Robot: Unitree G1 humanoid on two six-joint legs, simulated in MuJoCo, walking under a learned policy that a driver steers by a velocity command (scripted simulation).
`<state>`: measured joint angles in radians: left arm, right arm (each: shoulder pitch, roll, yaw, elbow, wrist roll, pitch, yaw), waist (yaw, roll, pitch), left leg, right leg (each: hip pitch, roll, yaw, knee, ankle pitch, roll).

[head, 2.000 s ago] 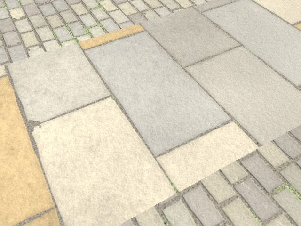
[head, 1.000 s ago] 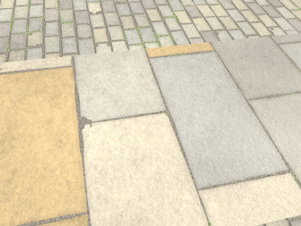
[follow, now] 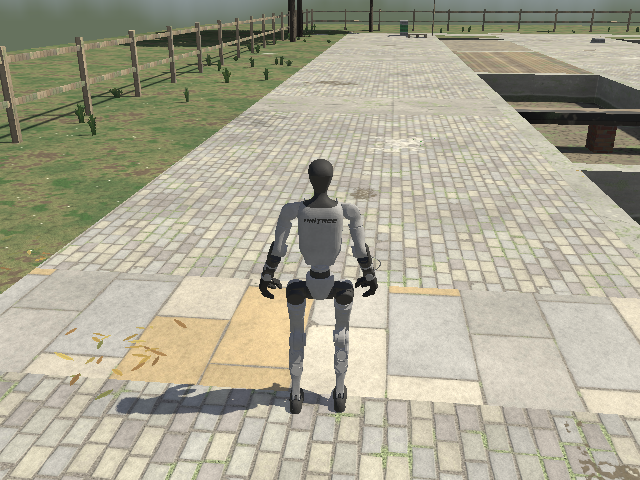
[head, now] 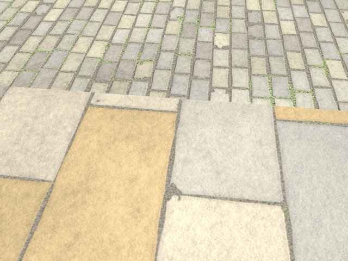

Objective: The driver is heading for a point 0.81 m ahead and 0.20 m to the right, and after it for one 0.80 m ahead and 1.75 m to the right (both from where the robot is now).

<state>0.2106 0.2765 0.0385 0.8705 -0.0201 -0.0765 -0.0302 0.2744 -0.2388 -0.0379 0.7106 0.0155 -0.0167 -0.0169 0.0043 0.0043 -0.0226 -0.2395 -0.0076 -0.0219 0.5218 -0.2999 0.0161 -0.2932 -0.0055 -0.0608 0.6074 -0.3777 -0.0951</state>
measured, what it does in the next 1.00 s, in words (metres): walks ahead: right foot, then left foot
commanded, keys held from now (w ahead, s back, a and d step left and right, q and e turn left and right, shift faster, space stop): w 0.56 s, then w+e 0.44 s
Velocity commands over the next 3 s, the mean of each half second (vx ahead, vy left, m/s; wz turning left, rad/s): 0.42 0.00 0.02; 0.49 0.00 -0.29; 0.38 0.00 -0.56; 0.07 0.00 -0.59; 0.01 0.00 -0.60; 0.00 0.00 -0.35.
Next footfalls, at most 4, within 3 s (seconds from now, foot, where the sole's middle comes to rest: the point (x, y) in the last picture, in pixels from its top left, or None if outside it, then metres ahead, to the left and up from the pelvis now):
0.02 right None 0.04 -0.11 -0.77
0.48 left None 0.40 0.13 -0.77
1.06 right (219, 226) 0.68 -0.14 -0.77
1.52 left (198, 167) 0.97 -0.07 -0.77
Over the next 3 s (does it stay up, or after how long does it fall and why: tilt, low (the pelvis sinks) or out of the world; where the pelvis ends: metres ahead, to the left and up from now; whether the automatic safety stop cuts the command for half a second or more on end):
stays up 0.77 -0.12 0.01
